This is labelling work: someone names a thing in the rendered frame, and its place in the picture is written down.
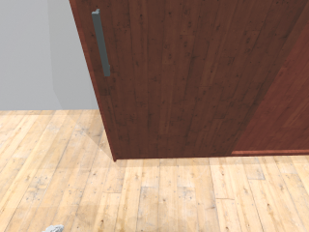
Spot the wardrobe door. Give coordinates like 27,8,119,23
233,20,309,151
75,0,309,159

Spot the handle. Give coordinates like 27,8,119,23
91,9,111,76

